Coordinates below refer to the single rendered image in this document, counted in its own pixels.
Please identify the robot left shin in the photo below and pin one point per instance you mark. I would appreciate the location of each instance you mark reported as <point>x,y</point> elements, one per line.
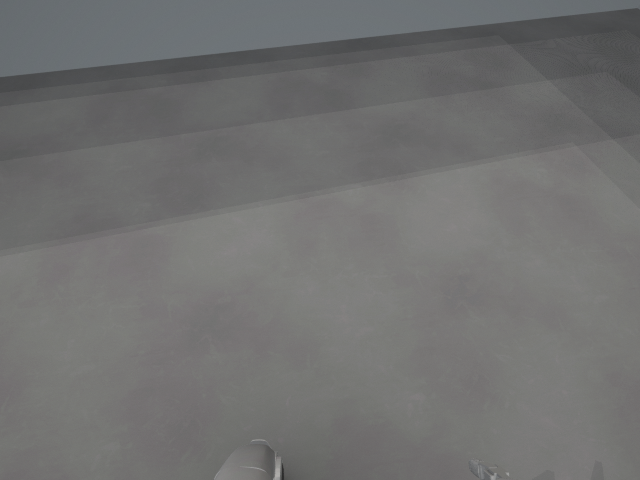
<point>260,441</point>

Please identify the left robot thigh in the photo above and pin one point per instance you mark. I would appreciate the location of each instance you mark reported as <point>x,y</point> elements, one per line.
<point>252,462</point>

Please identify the robot right hand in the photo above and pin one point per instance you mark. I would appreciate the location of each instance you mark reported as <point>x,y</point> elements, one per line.
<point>487,471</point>

